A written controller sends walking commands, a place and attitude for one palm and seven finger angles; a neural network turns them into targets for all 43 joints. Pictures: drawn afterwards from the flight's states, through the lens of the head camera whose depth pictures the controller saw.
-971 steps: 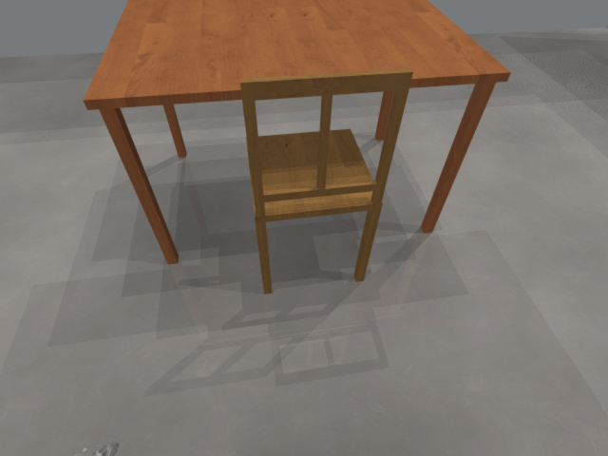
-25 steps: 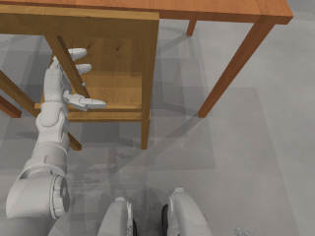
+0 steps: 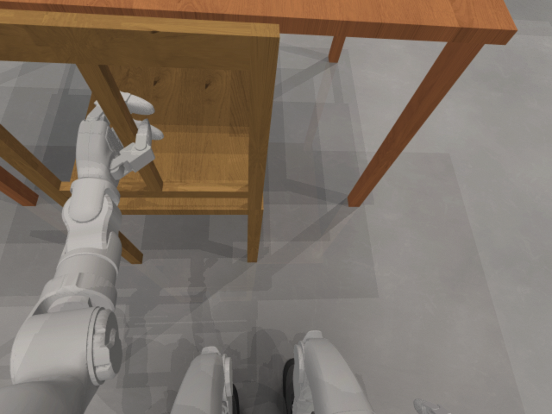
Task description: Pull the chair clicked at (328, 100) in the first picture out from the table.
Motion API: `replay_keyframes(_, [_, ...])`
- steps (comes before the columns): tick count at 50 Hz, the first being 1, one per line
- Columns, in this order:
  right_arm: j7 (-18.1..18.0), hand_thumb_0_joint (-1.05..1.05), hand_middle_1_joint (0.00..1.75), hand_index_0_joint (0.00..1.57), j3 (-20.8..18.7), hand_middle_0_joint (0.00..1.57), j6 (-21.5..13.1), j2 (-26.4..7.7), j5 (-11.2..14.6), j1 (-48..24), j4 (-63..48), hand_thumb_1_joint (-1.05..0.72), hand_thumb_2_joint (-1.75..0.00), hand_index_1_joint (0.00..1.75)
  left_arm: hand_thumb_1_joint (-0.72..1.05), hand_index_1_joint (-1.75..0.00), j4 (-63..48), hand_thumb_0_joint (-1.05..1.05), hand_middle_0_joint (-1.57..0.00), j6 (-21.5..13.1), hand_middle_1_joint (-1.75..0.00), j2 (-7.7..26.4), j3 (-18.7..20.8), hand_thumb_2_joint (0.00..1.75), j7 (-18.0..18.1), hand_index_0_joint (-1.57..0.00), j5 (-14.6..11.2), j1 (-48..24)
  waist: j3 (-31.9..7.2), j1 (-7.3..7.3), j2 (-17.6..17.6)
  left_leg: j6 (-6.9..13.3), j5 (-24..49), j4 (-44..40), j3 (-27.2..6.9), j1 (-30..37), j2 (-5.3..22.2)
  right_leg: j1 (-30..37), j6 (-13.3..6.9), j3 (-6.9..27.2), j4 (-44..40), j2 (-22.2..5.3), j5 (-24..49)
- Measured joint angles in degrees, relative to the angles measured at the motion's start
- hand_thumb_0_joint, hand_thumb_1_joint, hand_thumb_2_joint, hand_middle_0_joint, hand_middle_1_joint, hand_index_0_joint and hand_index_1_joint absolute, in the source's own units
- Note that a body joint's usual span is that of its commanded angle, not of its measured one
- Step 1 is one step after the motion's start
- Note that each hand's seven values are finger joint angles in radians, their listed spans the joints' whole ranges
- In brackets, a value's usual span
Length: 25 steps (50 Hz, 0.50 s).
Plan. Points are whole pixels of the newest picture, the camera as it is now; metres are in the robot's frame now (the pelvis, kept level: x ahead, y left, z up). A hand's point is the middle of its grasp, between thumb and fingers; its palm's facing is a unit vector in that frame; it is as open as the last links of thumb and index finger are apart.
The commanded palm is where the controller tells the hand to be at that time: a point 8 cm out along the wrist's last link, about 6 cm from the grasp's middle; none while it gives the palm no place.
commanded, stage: hook a spindle and tug to test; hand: left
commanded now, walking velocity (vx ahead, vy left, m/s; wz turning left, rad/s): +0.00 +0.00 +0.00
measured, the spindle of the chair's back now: (131, 140) +0.50 +0.18 +0.02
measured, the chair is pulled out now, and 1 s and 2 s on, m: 0.00 0.02 0.16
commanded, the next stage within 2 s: step backward, pulling the chair out in 0.52 s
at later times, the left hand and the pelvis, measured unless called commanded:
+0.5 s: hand (146, 155) +0.47 +0.16 +0.03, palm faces -0.02 -1.00 -0.01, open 5.0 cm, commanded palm +0.42 +0.20 +0.03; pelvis +0.03 +0.01 +0.01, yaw -1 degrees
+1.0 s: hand (146, 156) +0.46 +0.15 +0.04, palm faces +0.01 -0.99 -0.12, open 5.1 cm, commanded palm +0.44 +0.20 +0.04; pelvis +0.05 +0.02 +0.10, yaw +0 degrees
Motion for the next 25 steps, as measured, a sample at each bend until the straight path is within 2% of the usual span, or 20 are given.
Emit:
replay_keyframes(12, [0.62,0.00,0.29,0.21,-0.07,0.20,-0.17,0.46,0.64,0.04,-2.06,-0.91,-0.90,0.30,0.78,-1.45,-7.51,0.01,-0.46,2.20,-1.45,-0.99,-0.26,0.81,0.55,-0.45,-1.29,6.38,-0.47,-0.12,0.10,0.27,-0.39,-1.97,1.07,2.27,0.41,1.69,0.42,1.15,-1.74,0.63,0.00])
replay_keyframes(25, [1.06,0.01,0.29,0.21,-0.77,0.20,-1.14,0.79,0.99,-0.18,-2.20,-0.91,-0.90,0.30,0.78,-1.45,-16.06,0.01,-0.45,2.91,-1.45,-4.12,-3.19,0.81,1.90,-0.44,-2.04,13.39,-1.11,1.57,0.31,0.45,-1.13,-3.79,1.23,4.46,0.04,3.74,0.91,1.52,-3.22,0.49,-1.01])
